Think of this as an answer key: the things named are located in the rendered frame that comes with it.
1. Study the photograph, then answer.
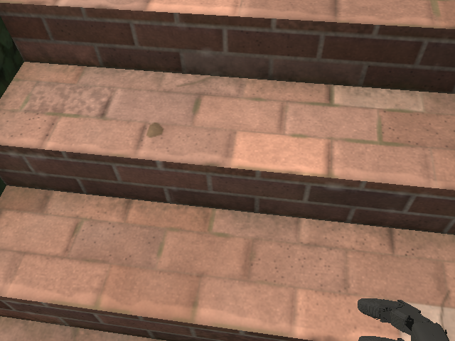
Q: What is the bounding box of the robot right hand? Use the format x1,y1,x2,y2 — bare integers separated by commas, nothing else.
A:
358,298,449,341

